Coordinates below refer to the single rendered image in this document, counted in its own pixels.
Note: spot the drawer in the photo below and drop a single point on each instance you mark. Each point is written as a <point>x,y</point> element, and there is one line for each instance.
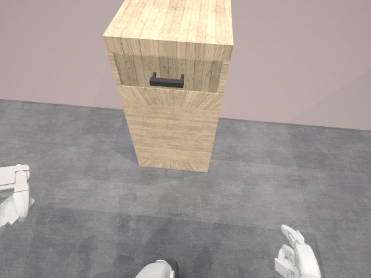
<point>201,75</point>

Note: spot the handle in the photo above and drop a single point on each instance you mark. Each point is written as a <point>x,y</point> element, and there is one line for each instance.
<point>165,82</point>

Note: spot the left robot foot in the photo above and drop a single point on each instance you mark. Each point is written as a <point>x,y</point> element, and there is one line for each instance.
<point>172,262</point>

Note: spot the robot right hand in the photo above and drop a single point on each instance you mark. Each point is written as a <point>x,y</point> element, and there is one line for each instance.
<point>301,260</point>

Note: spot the robot left hand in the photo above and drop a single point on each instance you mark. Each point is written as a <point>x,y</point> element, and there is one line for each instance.
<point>15,189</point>

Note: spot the cabinet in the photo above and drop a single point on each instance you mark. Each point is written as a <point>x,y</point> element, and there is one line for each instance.
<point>172,129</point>

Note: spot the robot left shin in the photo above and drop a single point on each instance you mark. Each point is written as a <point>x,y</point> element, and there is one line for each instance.
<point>162,261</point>

